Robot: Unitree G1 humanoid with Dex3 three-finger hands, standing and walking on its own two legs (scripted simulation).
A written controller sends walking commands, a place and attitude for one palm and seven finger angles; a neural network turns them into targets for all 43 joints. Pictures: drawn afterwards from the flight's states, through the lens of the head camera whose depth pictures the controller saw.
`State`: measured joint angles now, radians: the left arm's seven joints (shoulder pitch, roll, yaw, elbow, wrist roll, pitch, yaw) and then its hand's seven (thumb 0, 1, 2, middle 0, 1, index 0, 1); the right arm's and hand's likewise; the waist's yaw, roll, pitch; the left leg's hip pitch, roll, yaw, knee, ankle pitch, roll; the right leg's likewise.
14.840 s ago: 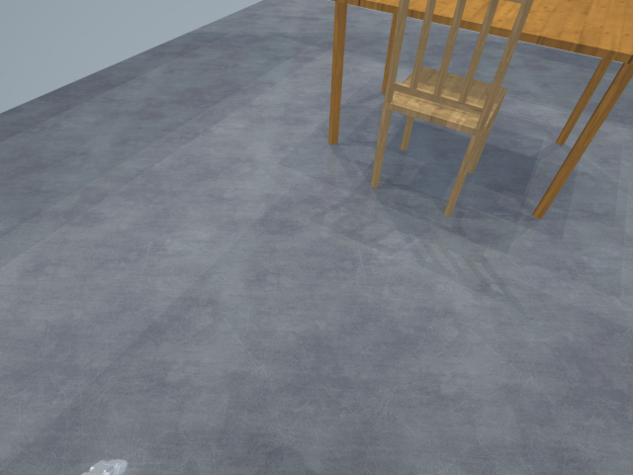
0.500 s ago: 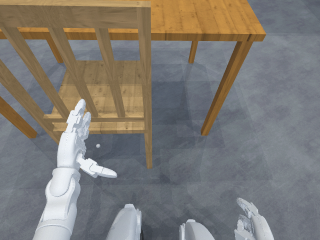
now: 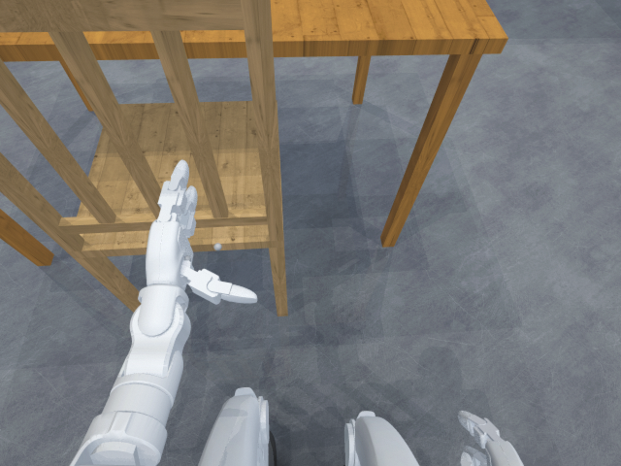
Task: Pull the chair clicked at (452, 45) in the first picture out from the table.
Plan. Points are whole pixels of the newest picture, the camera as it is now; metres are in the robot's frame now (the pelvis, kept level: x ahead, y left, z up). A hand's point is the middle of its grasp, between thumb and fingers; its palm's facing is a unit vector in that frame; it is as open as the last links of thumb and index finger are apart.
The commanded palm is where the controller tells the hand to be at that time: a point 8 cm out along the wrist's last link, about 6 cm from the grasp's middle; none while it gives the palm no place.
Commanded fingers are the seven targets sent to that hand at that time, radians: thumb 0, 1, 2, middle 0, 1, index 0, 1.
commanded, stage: aim the fingers beside a spindle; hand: left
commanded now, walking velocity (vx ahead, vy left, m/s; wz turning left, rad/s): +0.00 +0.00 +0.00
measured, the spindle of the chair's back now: (128, 148) +0.52 +0.26 +0.06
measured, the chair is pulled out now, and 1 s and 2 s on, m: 0.00 0.00 0.00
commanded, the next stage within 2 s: push the fingers through the gap in 0.54 s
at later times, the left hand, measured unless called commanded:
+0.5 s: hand (217, 253) +0.37 +0.13 +0.03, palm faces +0.04 -1.00 -0.03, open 16.9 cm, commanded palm +0.35 +0.18 +0.03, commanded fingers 0.00 -0.50 0.30 -0.06 -0.08 -0.06 -0.08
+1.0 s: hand (214, 226) +0.41 +0.13 +0.03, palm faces +0.05 -1.00 -0.03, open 16.9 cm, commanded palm +0.39 +0.18 +0.03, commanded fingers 0.00 -0.50 0.30 -0.06 -0.08 -0.06 -0.08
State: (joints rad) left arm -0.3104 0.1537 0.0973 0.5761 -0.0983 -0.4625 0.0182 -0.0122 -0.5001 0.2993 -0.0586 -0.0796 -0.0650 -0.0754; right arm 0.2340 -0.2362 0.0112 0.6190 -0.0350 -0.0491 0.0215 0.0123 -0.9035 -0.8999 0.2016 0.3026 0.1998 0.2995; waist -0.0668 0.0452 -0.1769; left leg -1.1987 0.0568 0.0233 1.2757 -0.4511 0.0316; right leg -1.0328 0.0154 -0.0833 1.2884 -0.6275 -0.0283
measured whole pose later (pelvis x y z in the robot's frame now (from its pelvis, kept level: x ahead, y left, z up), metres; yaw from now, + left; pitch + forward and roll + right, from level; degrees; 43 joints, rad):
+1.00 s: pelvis +0.00 -0.01 -0.01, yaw +0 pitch +23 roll -2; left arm -0.43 0.21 0.17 0.70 -0.12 -0.48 -0.02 -0.01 -0.50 0.30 -0.06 -0.08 -0.06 -0.08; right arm 0.24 -0.24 0.01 0.63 -0.03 -0.03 0.02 0.01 -0.90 -0.90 0.20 0.30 0.20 0.30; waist -0.08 0.05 -0.18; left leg -1.24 0.06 0.02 1.29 -0.46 0.02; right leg -1.07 0.02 -0.09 1.31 -0.64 -0.04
